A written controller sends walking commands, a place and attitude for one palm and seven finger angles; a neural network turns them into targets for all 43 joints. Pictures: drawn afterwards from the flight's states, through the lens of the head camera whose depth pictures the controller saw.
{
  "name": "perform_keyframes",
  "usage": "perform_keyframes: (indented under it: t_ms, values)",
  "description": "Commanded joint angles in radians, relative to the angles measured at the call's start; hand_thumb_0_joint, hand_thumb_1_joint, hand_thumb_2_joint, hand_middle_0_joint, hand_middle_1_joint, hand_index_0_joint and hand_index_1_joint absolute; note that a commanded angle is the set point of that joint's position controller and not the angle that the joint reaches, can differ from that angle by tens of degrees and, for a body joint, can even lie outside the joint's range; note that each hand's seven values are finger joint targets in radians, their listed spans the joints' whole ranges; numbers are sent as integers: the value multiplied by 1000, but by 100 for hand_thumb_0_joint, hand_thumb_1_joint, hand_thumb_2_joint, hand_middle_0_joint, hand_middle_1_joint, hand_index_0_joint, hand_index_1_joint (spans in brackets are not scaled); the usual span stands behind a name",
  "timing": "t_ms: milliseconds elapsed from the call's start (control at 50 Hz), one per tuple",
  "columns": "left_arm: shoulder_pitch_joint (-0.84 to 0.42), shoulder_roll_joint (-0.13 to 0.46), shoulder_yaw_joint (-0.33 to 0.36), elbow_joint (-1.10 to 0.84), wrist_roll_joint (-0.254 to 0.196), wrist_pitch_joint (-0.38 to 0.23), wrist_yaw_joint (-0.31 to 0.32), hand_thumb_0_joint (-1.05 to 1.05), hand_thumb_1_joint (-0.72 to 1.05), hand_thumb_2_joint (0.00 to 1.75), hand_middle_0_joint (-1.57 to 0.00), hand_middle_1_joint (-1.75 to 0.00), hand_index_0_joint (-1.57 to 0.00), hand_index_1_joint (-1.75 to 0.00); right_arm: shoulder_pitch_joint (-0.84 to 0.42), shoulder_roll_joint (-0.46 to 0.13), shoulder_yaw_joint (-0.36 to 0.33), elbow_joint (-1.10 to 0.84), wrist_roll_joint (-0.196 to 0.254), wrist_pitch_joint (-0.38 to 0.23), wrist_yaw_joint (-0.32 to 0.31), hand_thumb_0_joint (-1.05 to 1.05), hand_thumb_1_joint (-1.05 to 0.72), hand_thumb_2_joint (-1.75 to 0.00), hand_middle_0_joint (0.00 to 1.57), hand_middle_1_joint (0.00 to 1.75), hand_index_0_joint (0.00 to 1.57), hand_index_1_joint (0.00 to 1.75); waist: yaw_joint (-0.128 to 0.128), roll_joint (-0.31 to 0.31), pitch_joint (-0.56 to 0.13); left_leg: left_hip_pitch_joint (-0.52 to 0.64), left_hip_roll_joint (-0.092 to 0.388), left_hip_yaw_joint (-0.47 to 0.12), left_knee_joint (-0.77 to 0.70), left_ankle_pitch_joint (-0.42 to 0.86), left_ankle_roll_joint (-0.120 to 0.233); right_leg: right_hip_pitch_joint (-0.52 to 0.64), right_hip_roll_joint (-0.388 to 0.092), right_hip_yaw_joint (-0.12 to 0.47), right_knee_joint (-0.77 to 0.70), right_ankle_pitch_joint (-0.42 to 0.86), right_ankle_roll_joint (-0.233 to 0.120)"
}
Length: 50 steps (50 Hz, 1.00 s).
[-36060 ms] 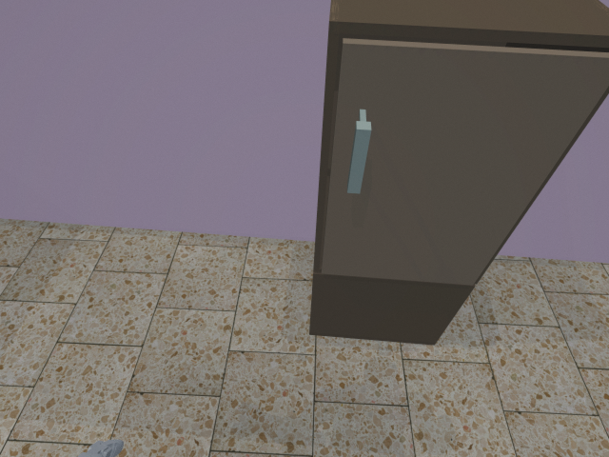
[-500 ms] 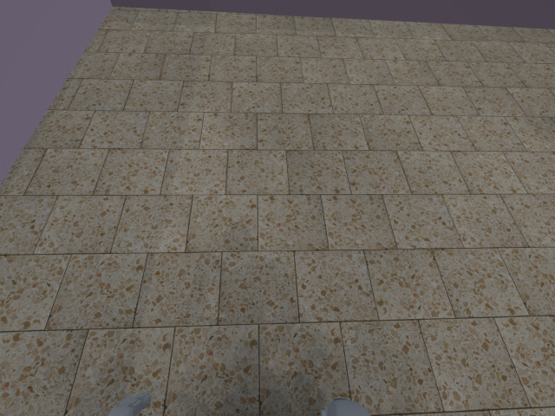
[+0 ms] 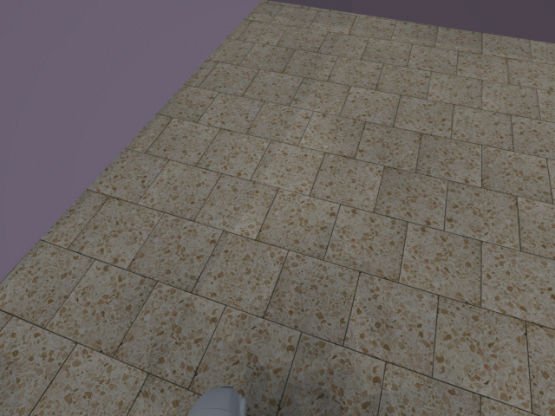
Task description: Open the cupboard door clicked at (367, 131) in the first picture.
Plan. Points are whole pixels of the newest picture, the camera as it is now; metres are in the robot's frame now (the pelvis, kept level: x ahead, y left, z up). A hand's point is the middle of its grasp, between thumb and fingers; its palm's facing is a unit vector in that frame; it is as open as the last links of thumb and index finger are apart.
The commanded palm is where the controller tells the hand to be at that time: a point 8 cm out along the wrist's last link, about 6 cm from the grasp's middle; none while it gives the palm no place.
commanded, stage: turn to face it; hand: left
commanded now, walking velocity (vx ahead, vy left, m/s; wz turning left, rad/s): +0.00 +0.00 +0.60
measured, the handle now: out of the picture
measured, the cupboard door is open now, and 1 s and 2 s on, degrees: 44 44 44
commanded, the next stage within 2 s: none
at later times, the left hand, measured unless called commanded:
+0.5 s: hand out of the picture +0.08 +0.23 -0.16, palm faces +0.28 -0.92 -0.28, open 7.4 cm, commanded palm none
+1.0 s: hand out of the picture -0.04 +0.19 -0.19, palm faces +0.60 -0.76 -0.25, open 7.3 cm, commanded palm none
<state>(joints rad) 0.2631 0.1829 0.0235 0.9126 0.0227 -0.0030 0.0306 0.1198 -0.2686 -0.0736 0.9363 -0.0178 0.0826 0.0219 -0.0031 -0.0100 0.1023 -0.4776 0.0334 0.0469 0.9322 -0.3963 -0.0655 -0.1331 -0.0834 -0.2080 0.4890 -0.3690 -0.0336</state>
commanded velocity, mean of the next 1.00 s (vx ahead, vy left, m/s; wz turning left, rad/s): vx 0.00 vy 0.00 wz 0.60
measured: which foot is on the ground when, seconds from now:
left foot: up 0.00-0.12, down 0.14-0.54, up 0.56-0.90, down 0.92-1.00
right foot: down 0.00-0.14, up 0.16-0.52, down 0.54-0.92, up 0.94-1.00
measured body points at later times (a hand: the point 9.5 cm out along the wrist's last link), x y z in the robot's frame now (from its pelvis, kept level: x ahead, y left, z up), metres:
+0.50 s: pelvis +0.03 -0.01 -0.01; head +0.08 +0.00 +0.44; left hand +0.06 +0.27 -0.14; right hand +0.18 -0.22 -0.15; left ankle +0.01 +0.12 -0.74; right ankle +0.08 -0.14 -0.72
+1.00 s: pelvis +0.05 -0.01 -0.02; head +0.07 +0.04 +0.43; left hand -0.07 +0.23 -0.17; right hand +0.30 -0.15 -0.14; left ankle +0.00 +0.08 -0.74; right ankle +0.08 -0.14 -0.69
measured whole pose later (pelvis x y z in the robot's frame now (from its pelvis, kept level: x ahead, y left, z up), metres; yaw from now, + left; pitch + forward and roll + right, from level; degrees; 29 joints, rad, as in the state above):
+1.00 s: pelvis +0.05 -0.01 -0.02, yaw +37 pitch +1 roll +0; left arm 0.23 0.26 0.06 0.92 0.02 0.06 0.02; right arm 0.12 -0.22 -0.05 0.89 -0.02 0.03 0.02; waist 0.01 -0.07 0.10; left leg -0.34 -0.01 0.07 0.64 -0.32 0.05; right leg -0.39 -0.13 -0.12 1.00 -0.56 0.07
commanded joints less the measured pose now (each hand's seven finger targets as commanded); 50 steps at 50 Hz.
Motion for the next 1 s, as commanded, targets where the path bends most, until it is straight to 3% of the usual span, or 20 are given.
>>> perform_keyframes:
  t_ms: [0,80,120,140,220,380,460,480,500,520,540,580,640,780,820,860,880,900,920,980]
  values:
    - [78,213,64,-45,3,-12,9,0,90,90,-20,-30,-20,-30,-74,-25,7,-105,4,-32,5,0,-90,-90,20,30,20,30,34,-195,-113,-3,-22,71,-151,-10,22,156,-263,116,-6,947,-75]
    - [32,244,72,-54,-10,-12,-5,0,90,90,-20,-30,-20,-30,106,-87,-11,-73,-4,-49,-2,0,-90,-90,20,30,20,30,-74,-120,-217,374,-44,84,-435,257,77,-14,-243,23,300,820,2]
    - [-34,145,46,-128,-20,-4,-11,0,90,90,-20,-30,-20,-30,228,-266,-51,-61,1,-59,-13,0,-90,-90,20,30,20,30,-122,289,-299,618,394,-499,-496,994,329,-456,-22,81,743,-289,108]
    - [-67,182,52,-146,-12,16,-1,0,90,90,-20,-30,-20,-30,217,-263,-47,-53,5,-52,-19,0,-90,-90,20,30,20,30,-109,122,-278,552,429,-442,-512,859,366,-472,-44,203,782,-285,96]
    - [-33,166,62,-81,2,40,-13,0,90,90,-20,-30,-20,-30,15,-166,-20,-100,-1,-65,-38,0,-90,-90,20,30,20,30,-3,173,-96,264,203,-256,-597,459,225,-420,-40,222,712,-45,117]
    - [-79,136,54,-107,-2,39,-13,0,90,90,-20,-30,-20,-30,38,-170,-35,-95,-10,-58,-26,0,-90,-90,20,30,20,30,-8,163,-86,187,160,-318,-601,263,228,-296,28,179,373,-38,120]
    - [-17,134,59,-106,-10,18,-9,0,90,90,-20,-30,-20,-30,19,-159,-44,-110,-6,-53,-27,0,-90,-90,20,30,20,30,25,186,-137,130,123,-359,-493,383,196,-86,79,162,110,53,102]
    - [28,158,66,-98,-9,6,-5,0,90,90,-20,-30,-20,-30,10,-137,-42,-117,2,-55,-25,0,-90,-90,20,30,20,30,52,130,-156,65,81,-335,-419,350,157,35,47,188,-36,144,97]
    - [63,241,83,-93,5,-8,5,0,90,90,-20,-30,-20,-30,35,-71,-34,-127,13,-57,-20,0,-90,-90,20,30,20,30,67,-117,-200,-78,-31,-218,-227,116,84,183,-167,399,-176,183,46]
    - [63,315,93,-103,11,-9,8,0,90,90,-20,-30,-20,-30,30,-43,-32,-150,13,-57,-18,0,-90,-90,20,30,20,30,75,-328,-193,-139,-123,-70,44,-231,27,128,-420,619,-218,333,-77]
    - [38,280,80,-104,2,-8,11,0,90,90,-20,-30,-20,-30,33,-78,-36,-137,2,-51,-16,0,-90,-90,20,30,20,30,56,-233,-174,-115,-58,-118,216,-221,39,37,-419,551,-185,381,-132]
    - [-65,196,58,-123,-2,-10,11,0,90,90,-20,-30,-20,-30,56,-60,-36,-93,0,-34,-8,0,-90,-90,20,30,20,30,-4,-209,-132,-121,-17,-99,327,-85,14,-11,-290,386,-152,458,-101]
    - [-62,166,49,-124,-3,-11,10,0,90,90,-20,-30,-20,-30,45,-32,-22,-82,3,-27,3,0,-90,-90,20,30,20,30,-6,-212,-118,-109,-6,-46,240,-20,-7,35,-225,198,-119,642,-63]
    - [42,227,76,-75,6,-8,8,0,90,90,-20,-30,-20,-30,-28,-2,2,-91,9,-41,8,0,-90,-90,20,30,20,30,52,-192,-149,12,-19,61,-156,-50,6,147,-280,125,-27,794,-79]
    - [35,232,81,-70,8,-4,4,0,90,90,-20,-30,-20,-30,-12,-9,0,-96,9,-46,7,0,-90,-90,20,30,20,30,42,-197,-149,87,-31,78,-258,-17,21,108,-286,108,17,761,-60]
    - [-2,237,85,-78,-4,0,-4,0,90,90,-20,-30,-20,-30,74,-45,-10,-77,4,-50,4,0,-90,-90,20,30,20,30,-21,-146,-173,274,-39,78,-422,160,41,-11,-268,50,131,640,-7]
    - [-15,207,81,-93,-10,6,-9,0,90,90,-20,-30,-20,-30,146,-111,-28,-63,-2,-56,2,0,-90,-90,20,30,20,30,-64,10,-223,441,60,-51,-492,342,85,-159,-218,9,297,424,45]
    - [-51,130,60,-136,-18,12,-15,0,90,90,-20,-30,-20,-30,210,-227,-58,-59,-8,-60,-7,0,-90,-90,20,30,20,30,-104,333,-229,539,352,-465,-554,717,248,-445,-53,5,542,-265,127]
    - [-133,148,51,-167,-6,27,-6,0,90,90,-20,-30,-20,-30,256,-246,-58,-37,-2,-53,-16,0,-90,-90,20,30,20,30,-118,235,-223,501,411,-482,-548,776,322,-480,-49,152,650,-321,111]
    - [-136,153,63,-125,-2,33,-8,0,90,90,-20,-30,-20,-30,103,-172,-37,-76,-7,-62,-39,0,-90,-90,20,30,20,30,-49,198,-138,342,267,-357,-578,507,268,-474,-49,219,699,-134,108]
